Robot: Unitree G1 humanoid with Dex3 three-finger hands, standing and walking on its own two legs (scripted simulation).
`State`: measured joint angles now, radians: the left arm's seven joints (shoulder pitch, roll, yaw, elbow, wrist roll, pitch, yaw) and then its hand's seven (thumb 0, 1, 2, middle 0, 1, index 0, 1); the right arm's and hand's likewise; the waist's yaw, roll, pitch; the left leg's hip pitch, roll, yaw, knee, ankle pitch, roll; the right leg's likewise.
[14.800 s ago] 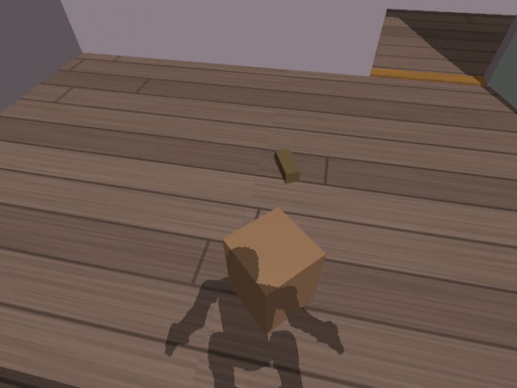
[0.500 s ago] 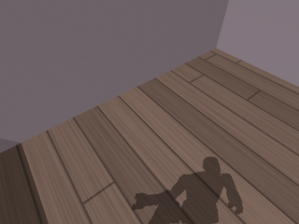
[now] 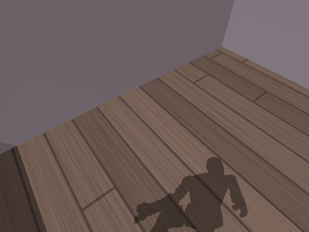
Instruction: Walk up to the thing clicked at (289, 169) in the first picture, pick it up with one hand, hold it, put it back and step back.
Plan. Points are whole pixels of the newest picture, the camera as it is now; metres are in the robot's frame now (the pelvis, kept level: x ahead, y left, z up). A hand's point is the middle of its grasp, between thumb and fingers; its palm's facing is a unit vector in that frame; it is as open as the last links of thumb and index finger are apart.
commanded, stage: stand
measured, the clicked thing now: out of the picture -0.07 -1.18 -0.75
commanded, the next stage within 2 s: none
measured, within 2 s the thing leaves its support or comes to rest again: neither
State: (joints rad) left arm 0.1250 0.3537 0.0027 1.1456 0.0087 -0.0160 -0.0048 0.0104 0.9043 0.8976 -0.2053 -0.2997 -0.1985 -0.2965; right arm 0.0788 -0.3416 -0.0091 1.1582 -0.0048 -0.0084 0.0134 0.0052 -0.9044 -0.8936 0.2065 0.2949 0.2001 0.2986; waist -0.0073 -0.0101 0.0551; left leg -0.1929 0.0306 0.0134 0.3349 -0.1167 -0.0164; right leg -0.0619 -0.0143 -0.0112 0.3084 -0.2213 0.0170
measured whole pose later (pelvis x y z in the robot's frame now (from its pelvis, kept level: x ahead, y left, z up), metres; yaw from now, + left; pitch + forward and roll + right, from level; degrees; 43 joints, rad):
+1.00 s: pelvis +0.01 +0.00 +0.00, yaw +0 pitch -2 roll +0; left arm 0.14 0.36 0.00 1.12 0.01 -0.01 0.00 0.01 0.90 0.90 -0.20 -0.30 -0.20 -0.30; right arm 0.09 -0.34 0.00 1.16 0.00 -0.01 0.01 0.01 -0.90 -0.89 0.21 0.29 0.20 0.30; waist -0.01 -0.01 0.05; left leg -0.16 0.02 0.02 0.32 -0.13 -0.01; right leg -0.04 -0.02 0.00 0.30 -0.23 0.02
